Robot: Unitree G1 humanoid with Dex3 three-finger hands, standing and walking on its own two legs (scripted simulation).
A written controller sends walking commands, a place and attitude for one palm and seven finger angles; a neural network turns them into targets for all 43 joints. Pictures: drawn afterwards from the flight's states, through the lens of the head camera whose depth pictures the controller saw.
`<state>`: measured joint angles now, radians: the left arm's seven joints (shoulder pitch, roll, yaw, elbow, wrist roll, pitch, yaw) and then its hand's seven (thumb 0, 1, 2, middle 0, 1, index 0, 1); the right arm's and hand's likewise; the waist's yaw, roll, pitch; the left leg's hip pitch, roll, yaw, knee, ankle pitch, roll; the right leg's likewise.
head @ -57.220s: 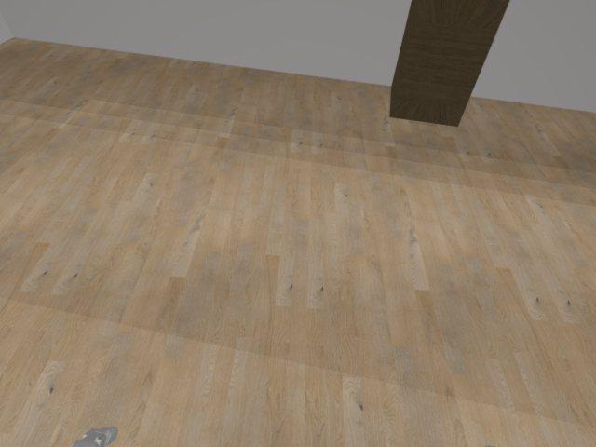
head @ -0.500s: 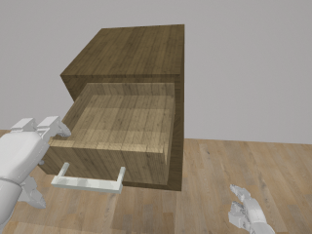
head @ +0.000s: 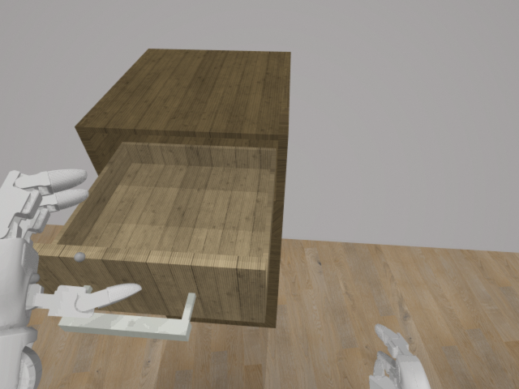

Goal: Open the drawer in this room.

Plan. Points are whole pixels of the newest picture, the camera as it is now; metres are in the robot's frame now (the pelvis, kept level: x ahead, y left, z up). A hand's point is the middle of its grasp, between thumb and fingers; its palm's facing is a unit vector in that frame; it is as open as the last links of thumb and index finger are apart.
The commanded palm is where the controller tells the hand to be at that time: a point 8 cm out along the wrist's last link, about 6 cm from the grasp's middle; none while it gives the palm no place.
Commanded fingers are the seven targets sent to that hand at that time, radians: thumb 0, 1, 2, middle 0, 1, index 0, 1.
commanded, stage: draw the hand back to the body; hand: left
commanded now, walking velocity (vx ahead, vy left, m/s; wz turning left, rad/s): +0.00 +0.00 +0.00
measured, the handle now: (131, 311) +0.21 +0.22 +0.03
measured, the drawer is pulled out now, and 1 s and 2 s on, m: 0.30 0.30 0.30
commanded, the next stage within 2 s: step back with the hand held close in 0.66 s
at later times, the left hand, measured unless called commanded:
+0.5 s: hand (62, 263) +0.18 +0.22 +0.21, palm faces +0.46 -0.79 -0.40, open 8.3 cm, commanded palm +0.13 +0.27 +0.22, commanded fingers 0.00 0.90 0.90 -0.20 -0.30 -0.20 -0.30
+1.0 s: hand (56, 277) +0.17 +0.23 +0.20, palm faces +0.37 -0.79 -0.49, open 7.4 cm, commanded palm +0.09 +0.28 +0.22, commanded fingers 0.00 0.90 0.90 -0.20 -0.30 -0.20 -0.30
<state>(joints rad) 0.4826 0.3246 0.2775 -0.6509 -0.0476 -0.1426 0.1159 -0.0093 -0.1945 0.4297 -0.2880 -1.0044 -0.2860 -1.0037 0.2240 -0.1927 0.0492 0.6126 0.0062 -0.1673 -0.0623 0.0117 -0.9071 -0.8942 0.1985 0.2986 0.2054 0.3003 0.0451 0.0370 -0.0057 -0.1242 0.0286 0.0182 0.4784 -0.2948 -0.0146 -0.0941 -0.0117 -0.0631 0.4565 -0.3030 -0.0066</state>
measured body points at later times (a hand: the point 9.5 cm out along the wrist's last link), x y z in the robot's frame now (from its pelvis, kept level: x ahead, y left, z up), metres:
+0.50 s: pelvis +0.00 -0.02 +0.00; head -0.02 -0.04 +0.45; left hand +0.15 +0.26 +0.23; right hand +0.21 -0.23 -0.08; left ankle -0.02 +0.13 -0.74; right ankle -0.03 -0.11 -0.74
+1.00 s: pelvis -0.03 -0.01 +0.00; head -0.01 -0.02 +0.45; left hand +0.14 +0.27 +0.23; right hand +0.16 -0.24 -0.08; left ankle -0.02 +0.13 -0.74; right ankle -0.03 -0.11 -0.74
